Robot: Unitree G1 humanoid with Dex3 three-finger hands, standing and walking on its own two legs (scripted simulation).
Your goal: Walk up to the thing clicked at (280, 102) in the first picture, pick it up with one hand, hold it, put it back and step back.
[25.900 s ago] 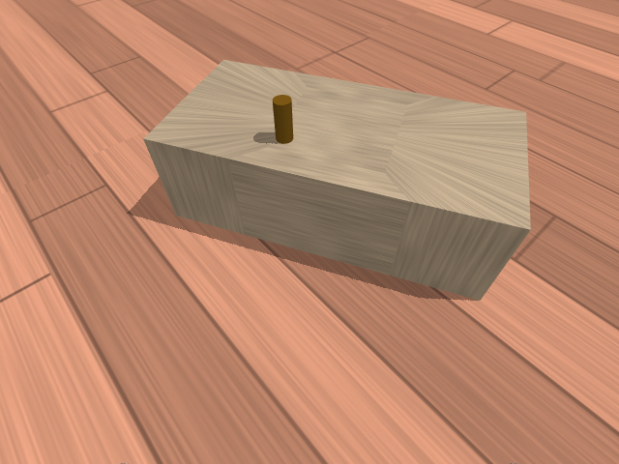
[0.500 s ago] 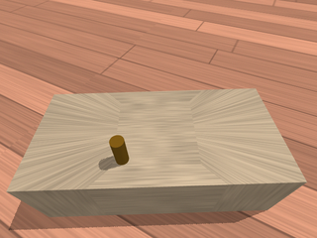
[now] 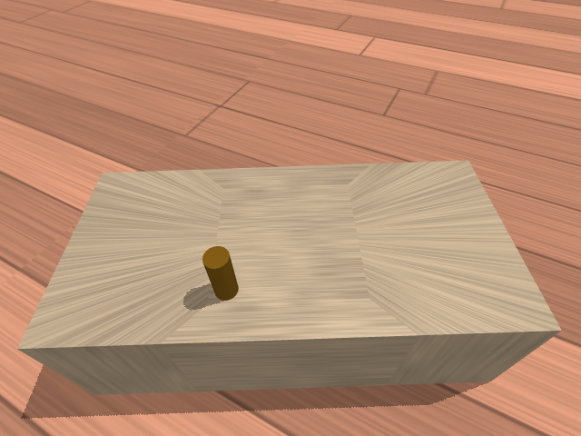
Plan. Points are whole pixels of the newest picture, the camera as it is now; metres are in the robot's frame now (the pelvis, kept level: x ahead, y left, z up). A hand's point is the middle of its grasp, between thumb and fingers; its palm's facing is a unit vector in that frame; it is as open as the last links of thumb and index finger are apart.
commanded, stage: stand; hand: left
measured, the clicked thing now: (221, 274) +0.50 +0.20 -0.28
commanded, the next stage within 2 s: step back in 1.24 s
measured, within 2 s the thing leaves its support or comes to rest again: neither
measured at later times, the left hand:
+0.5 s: hand out of the picture +0.08 +0.25 -0.15, palm faces -0.03 -0.94 -0.35, open 7.4 cm
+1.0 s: hand out of the picture +0.09 +0.25 -0.15, palm faces -0.03 -0.94 -0.35, open 7.4 cm
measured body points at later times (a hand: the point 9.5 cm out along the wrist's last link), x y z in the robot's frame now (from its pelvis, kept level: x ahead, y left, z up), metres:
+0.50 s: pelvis +0.01 +0.00 +0.00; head +0.02 -0.01 +0.45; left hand +0.08 +0.29 -0.13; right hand +0.08 -0.30 -0.14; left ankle +0.02 +0.13 -0.75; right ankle +0.02 -0.13 -0.75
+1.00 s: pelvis +0.02 +0.00 +0.00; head +0.03 -0.01 +0.45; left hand +0.09 +0.30 -0.13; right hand +0.08 -0.30 -0.14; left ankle +0.02 +0.13 -0.75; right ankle +0.02 -0.13 -0.75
